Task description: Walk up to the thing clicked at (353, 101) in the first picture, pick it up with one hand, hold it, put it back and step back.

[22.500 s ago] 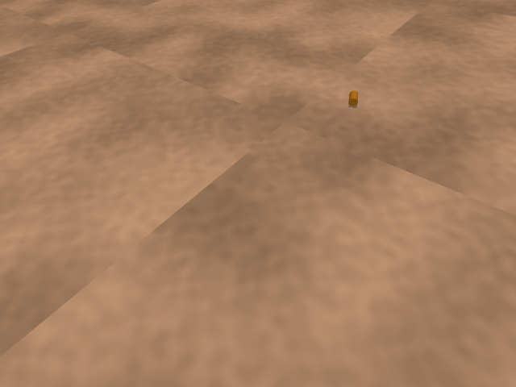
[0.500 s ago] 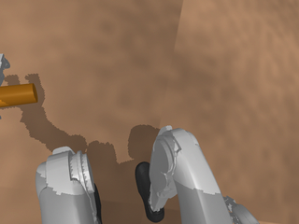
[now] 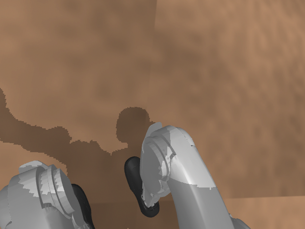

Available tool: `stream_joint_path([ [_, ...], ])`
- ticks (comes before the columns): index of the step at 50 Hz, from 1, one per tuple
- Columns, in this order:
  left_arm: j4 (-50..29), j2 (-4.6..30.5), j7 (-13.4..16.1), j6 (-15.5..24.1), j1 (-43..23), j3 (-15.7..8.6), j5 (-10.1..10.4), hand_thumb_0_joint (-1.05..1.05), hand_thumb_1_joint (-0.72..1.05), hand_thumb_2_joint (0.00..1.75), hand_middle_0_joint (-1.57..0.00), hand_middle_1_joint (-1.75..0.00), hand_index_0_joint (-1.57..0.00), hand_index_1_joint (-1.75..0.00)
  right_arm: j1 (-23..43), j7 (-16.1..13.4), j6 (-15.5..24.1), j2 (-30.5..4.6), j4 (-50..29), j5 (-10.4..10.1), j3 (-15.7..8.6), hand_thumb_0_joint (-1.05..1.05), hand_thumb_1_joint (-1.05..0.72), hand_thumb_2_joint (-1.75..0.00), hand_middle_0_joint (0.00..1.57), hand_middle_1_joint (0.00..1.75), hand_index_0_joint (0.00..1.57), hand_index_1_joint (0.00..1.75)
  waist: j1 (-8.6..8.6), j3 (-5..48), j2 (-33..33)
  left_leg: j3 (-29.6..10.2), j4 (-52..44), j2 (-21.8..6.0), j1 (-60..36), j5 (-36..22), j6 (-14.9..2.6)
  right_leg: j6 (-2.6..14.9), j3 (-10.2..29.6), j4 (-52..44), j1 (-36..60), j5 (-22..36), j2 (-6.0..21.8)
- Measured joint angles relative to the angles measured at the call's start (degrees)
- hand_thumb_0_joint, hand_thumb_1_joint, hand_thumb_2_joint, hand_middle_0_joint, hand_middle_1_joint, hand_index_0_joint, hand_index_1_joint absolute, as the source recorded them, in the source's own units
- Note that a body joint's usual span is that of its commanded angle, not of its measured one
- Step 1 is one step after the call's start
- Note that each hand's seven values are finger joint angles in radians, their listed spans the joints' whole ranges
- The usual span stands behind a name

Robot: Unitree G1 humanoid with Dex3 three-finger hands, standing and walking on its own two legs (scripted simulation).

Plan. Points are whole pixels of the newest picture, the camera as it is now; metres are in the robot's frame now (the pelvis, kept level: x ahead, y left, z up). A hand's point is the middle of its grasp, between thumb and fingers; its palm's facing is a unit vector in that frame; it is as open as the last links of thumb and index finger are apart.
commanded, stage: rest palm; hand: left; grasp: from above
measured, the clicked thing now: out of the picture +0.46 +0.34 -0.28
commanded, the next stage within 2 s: close in 0.80 s
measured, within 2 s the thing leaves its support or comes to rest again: neither
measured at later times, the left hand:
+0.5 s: hand out of the picture +0.44 +0.35 -0.25, palm faces -0.45 -0.13 -0.88, open 13.9 cm
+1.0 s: hand out of the picture +0.44 +0.34 -0.26, palm faces -0.47 -0.15 -0.87, open 12.7 cm
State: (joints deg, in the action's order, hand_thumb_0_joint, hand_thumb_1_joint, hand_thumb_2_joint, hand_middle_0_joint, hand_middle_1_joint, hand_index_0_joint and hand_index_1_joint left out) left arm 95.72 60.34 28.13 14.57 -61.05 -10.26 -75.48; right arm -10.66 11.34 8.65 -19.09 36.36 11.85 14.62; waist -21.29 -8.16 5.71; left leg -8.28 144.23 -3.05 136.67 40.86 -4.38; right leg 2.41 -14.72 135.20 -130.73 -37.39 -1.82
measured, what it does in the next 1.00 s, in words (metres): stands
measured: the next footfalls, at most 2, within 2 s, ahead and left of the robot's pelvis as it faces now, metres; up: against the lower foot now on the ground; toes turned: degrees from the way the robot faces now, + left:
none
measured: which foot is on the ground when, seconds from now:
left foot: down 0.00-1.00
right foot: down 0.00-1.00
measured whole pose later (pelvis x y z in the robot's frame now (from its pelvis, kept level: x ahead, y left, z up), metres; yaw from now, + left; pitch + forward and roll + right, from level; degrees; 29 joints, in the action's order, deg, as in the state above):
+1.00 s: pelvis +0.00 +0.00 +0.00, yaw -2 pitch +29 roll -15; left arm 96.9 62.7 31.4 16.5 -60.2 -7.8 -74.8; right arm -6.6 13.5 12.0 -19.8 34.1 13.2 19.5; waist -21.6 -10.7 8.7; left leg -11.6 145.6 -3.1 134.8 41.8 -3.9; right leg 2.0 -17.3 134.2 -128.0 -36.9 -2.9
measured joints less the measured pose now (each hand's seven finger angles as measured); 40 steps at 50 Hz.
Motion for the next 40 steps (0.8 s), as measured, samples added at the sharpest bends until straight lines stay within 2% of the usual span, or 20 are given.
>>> stream_joint_path([
  [4, -1.5, 0.3, -1.4, 1.4, 0.2, 1.3, 0.7, 0.0, -0.52, 0.99, -0.09, -0.96, -0.09, -0.97, 0.6, 0.0, 0.0, 0.5, 0.3, 0.2, 0.8, 0.0, -0.9, -0.9, 0.2, 0.3, 0.2, 0.3, 0.36, -0.4, 1.1, -0.8, 0.3, 0.1, -0.6, 0.5, 0.34, 0.15, -0.6, -0.1, 0.8, -0.3, -0.1],
  [7, -2.6, 0.2, -1.6, 2.9, 0.9, 1.7, 0.1, 0.0, -0.52, 1.0, -0.09, -0.96, -0.09, -0.97, 1.2, 0.0, -0.1, 0.7, 0.0, 0.4, 1.4, 0.0, -0.9, -0.9, 0.2, 0.3, 0.2, 0.3, 0.52, -0.3, 1.6, -1.5, 0.6, 0.2, -1.0, 0.9, 0.55, 0.18, -1.2, -0.2, 1.5, -0.5, -0.2],
  [12, -2.2, 0.1, 0.9, 4.4, 1.6, 2.2, -1.8, 0.0, -0.51, 1.0, -0.1, -0.94, -0.09, -0.96, 2.7, 0.4, -0.1, 0.7, -0.7, 1.1, 2.0, 0.0, -0.9, -0.91, 0.2, 0.3, 0.2, 0.3, 0.56, 0.5, 2.0, -2.2, 1.0, 0.2, -1.7, 1.4, 0.45, -0.09, -1.7, -0.4, 2.5, -0.8, -0.5],
  [18, 2.0, 0.6, 4.3, 3.3, 0.6, 3.2, -3.5, 0.0, -0.51, 1.01, -0.11, -0.92, -0.1, -0.95, 4.2, 1.0, 1.2, 0.1, -1.7, 1.5, 2.2, 0.0, -0.9, -0.91, 0.2, 0.3, 0.2, 0.3, 0.09, 1.2, 1.8, -2.1, 1.3, 0.1, -1.3, 1.1, -0.16, -0.68, -1.7, -0.5, 2.4, -0.4, -0.6],
  [23, 3.3, 1.0, 5.4, 1.7, -0.7, 3.5, -3.1, 0.0, -0.48, 0.99, -0.13, -0.92, -0.12, -0.94, 4.6, 1.4, 2.5, -0.2, -1.6, 1.6, 2.5, 0.0, -0.9, -0.91, 0.2, 0.3, 0.2, 0.3, -0.03, 0.8, 2.2, -1.8, 1.4, -0.1, -0.7, 0.5, -0.62, -1.05, -1.5, -0.5, 1.9, 0.1, -0.7],
  [30, 2.5, 0.9, 4.2, 0.3, -1.8, 4.5, -2.0, 0.0, -0.45, 0.96, -0.15, -0.93, -0.14, -0.94, 3.7, 1.9, 3.6, 0.0, -1.2, 1.4, 3.2, 0.0, -0.9, -0.91, 0.2, 0.3, 0.2, 0.3, -0.54, 0.2, 3.3, -1.9, 1.6, 0.1, -0.5, 0.7, -0.27, -0.83, -1.5, -0.1, 1.6, -0.1, -0.6],
  [40, 1.5, 1.5, 3.7, 0.1, -0.5, 2.9, -0.4, 0.0, -0.4, 0.92, -0.19, -0.9, -0.19, -0.91, 3.6, 2.3, 3.5, -0.4, -1.8, 1.3, 4.0, 0.0, -0.91, -0.91, 0.2, 0.3, 0.2, 0.3, -0.95, -1.4, 2.4, -2.9, 1.5, 0.1, -1.1, 1.5, 0.18, -0.61, -2.2, -0.7, 2.2, -0.5, -0.9],
])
